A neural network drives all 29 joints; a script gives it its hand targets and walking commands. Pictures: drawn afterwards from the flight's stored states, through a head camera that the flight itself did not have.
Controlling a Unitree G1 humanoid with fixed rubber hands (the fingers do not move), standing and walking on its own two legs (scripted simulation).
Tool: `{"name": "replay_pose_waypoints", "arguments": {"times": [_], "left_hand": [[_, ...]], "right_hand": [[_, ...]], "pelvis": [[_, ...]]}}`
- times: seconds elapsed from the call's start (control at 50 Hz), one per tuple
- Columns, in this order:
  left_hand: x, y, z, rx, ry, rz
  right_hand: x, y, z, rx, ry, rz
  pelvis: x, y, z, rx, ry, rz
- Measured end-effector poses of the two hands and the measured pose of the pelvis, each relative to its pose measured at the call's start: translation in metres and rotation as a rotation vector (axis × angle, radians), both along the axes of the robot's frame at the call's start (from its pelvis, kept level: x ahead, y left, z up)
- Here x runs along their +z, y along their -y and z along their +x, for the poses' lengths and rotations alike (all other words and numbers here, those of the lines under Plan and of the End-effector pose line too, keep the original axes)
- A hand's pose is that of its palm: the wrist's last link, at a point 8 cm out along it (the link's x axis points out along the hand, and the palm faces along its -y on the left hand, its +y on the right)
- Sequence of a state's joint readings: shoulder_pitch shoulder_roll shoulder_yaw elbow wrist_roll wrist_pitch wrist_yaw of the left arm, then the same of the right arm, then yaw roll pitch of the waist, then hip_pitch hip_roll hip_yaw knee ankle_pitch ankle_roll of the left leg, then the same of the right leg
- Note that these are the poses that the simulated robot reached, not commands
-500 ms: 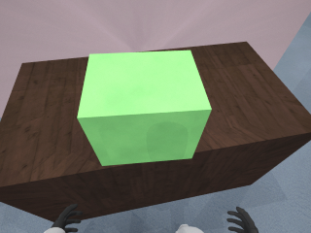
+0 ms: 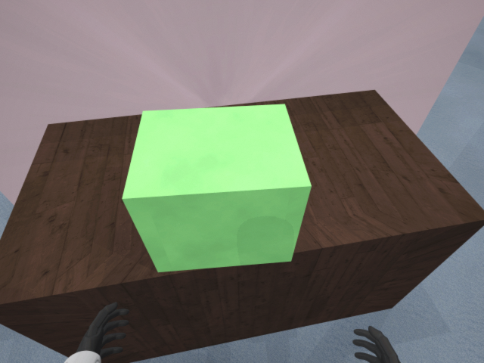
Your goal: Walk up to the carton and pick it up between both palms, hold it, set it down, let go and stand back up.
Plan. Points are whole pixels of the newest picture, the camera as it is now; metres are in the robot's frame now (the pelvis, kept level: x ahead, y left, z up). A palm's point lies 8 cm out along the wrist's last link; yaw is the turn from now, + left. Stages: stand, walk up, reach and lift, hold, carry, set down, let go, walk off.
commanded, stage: reach and lift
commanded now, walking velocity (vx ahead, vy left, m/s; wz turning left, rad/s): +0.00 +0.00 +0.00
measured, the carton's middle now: (220, 189) +0.46 +0.06 +0.00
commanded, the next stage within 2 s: none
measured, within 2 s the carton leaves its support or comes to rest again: neither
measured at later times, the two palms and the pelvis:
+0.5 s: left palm (83, 326) +0.20 +0.27 -0.04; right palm (377, 341) +0.19 -0.20 -0.05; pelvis +0.02 +0.01 +0.01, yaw +1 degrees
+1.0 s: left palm (76, 310) +0.22 +0.28 -0.02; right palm (375, 309) +0.22 -0.20 -0.02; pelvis +0.02 +0.04 +0.00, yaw +1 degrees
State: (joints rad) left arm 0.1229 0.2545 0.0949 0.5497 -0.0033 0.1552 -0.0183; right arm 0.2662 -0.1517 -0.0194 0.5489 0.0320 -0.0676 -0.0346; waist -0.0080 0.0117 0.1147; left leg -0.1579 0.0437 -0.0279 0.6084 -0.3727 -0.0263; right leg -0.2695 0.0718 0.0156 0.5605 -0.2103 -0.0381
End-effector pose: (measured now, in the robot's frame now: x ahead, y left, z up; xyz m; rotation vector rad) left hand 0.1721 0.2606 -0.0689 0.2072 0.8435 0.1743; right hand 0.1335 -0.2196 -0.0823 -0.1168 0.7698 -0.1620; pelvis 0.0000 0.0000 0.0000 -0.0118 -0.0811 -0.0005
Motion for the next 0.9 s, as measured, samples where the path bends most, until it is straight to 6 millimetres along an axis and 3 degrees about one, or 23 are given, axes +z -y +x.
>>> {"name": "replay_pose_waypoints", "arguments": {"times": [0.16,0.34,0.56,0.8,0.9], "left_hand": [[0.013,0.003,0.012,0.003,0.105,-0.031],[0.022,0.0,0.024,-0.004,0.176,-0.052],[0.03,-0.017,0.035,0.009,0.319,-0.072],[0.036,-0.028,0.029,0.019,0.43,-0.085],[0.042,-0.027,0.038,0.026,0.497,-0.09]], "right_hand": [[0.015,-0.012,0.029,0.009,0.098,0.03],[0.019,-0.02,0.037,0.002,0.13,0.055],[0.032,-0.021,0.057,0.02,0.239,0.046],[0.043,-0.025,0.072,0.044,0.357,0.051],[0.052,-0.02,0.082,0.039,0.413,0.048]], "pelvis": [[0.005,0.007,0.008,0.019,0.015,0.013],[0.009,0.003,0.017,0.021,0.007,0.013],[0.01,-0.011,0.025,0.02,-0.014,0.003],[0.007,-0.031,0.025,0.02,-0.002,-0.015],[0.005,-0.035,0.022,0.019,-0.008,-0.014]]}}
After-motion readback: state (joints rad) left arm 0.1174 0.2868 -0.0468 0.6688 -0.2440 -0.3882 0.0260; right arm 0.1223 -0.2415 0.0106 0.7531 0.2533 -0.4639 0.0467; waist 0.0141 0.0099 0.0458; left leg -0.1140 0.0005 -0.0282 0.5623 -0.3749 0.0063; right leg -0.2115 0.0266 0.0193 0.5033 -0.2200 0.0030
